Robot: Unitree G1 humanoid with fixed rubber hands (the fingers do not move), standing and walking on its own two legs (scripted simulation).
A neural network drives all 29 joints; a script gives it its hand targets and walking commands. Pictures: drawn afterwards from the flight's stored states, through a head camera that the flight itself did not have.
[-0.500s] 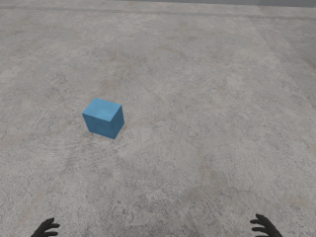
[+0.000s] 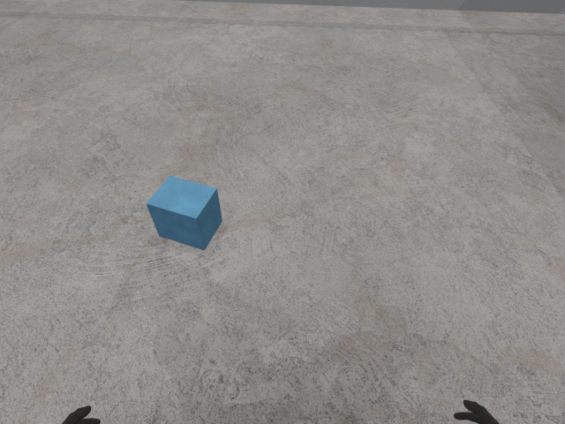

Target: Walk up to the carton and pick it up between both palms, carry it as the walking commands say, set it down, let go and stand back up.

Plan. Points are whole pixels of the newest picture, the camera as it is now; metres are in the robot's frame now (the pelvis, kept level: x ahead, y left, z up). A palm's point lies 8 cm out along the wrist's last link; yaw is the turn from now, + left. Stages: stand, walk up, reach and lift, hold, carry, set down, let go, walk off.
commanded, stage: walk up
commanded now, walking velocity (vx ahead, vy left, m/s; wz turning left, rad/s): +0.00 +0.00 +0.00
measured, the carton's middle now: (187, 213) +1.06 +0.38 -0.67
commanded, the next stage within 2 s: none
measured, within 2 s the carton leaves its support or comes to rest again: neither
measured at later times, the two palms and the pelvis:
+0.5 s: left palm out of the picture +0.10 +0.43 -0.10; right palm (467, 379) +0.20 -0.29 -0.08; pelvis +0.06 +0.06 -0.03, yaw +8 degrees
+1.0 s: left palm out of the picture +0.20 +0.43 -0.07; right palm (380, 256) +0.43 -0.21 -0.09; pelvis +0.24 +0.08 -0.01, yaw +16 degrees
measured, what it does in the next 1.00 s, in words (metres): walks ahead, turning left: left foot, then right foot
